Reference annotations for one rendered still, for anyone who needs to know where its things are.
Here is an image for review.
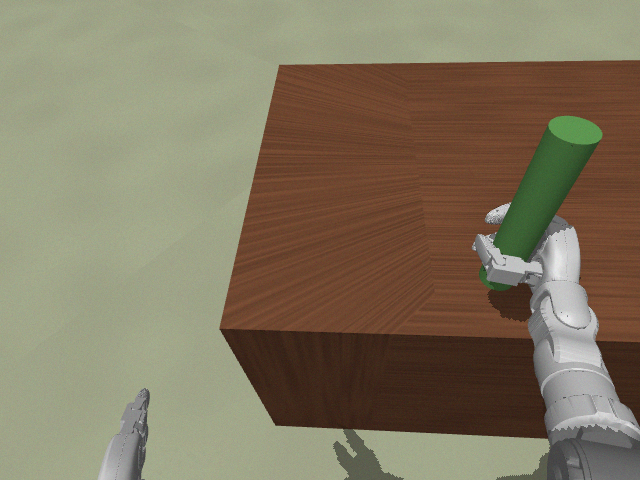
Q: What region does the can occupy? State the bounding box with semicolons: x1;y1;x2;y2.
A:
479;116;603;291

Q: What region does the right robot arm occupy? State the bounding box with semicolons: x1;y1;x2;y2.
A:
528;280;640;480

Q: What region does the right robot hand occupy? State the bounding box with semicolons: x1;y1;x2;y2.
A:
472;202;581;294

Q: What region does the left robot hand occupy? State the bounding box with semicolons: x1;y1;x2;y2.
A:
97;388;150;480

